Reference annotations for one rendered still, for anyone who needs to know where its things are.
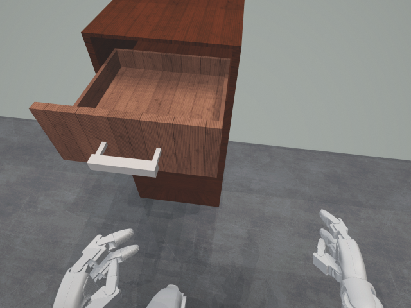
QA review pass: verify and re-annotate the cabinet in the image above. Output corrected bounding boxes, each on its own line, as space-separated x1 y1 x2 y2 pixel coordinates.
81 0 245 207

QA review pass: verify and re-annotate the left robot shin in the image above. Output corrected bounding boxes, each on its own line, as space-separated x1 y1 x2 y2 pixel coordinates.
167 284 179 290

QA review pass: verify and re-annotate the drawer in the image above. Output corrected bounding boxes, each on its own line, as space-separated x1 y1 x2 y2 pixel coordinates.
29 48 231 178

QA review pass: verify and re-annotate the left robot hand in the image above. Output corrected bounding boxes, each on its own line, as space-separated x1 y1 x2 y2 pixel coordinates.
53 229 139 308

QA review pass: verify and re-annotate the robot right forearm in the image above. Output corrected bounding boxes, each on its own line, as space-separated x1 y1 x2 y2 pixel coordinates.
340 278 383 308

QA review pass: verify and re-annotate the right robot hand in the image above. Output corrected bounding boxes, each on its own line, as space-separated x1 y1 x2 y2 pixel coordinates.
313 210 367 283

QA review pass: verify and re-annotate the handle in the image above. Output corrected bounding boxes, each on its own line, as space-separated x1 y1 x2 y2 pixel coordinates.
87 142 162 178

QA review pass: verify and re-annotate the left robot thigh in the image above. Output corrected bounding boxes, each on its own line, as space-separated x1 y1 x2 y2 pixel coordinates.
146 288 186 308

